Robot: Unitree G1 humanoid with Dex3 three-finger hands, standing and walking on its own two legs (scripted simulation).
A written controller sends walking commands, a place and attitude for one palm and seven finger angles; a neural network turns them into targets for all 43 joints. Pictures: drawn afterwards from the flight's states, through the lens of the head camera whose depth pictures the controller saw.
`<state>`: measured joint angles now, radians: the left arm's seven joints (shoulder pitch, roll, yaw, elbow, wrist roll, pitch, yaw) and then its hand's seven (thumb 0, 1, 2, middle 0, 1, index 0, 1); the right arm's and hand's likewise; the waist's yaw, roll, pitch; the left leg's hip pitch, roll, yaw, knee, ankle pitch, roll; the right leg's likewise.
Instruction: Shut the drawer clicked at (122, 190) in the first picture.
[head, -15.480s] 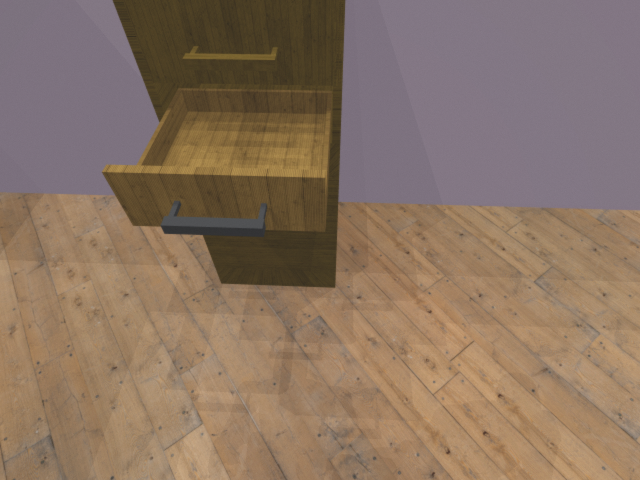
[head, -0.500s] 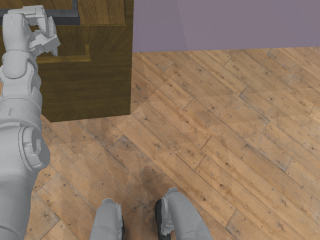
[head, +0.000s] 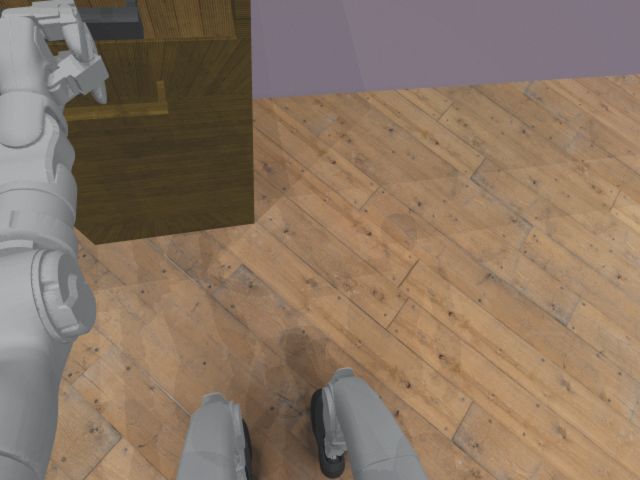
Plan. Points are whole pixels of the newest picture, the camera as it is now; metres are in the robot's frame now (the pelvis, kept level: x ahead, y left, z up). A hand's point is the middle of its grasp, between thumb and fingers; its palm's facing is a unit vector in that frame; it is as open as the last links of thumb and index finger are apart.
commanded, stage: pull the fist back off the drawer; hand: left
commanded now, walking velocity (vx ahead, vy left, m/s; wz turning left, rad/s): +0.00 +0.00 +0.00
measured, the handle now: (52, 9) +0.65 +0.21 +0.08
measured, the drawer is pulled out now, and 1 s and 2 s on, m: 0.00 0.00 0.00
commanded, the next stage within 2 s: draw the hand back to the body in 0.24 s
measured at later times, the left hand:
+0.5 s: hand (78, 86) +0.53 +0.17 +0.10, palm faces +0.05 -1.00 -0.05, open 3.3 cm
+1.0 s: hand out of the picture +0.37 +0.20 +0.18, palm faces +0.17 -0.96 -0.22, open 3.3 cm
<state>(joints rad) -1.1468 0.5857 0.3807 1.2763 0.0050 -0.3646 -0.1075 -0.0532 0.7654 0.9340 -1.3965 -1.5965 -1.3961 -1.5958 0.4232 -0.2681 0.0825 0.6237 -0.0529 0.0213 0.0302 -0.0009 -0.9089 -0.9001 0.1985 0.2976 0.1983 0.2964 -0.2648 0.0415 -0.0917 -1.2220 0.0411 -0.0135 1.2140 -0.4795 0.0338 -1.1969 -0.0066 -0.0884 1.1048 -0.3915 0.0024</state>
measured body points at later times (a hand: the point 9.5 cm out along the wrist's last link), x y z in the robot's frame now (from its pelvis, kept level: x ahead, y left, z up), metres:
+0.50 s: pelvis +0.07 +0.00 +0.04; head +0.19 +0.01 +0.48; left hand +0.52 +0.22 +0.10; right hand +0.11 -0.26 -0.07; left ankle +0.04 +0.10 -0.63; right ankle +0.06 -0.13 -0.63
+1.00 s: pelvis +0.07 -0.01 +0.09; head +0.09 -0.02 +0.54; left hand +0.36 +0.25 +0.19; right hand +0.24 -0.24 +0.00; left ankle +0.04 +0.10 -0.63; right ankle +0.06 -0.13 -0.63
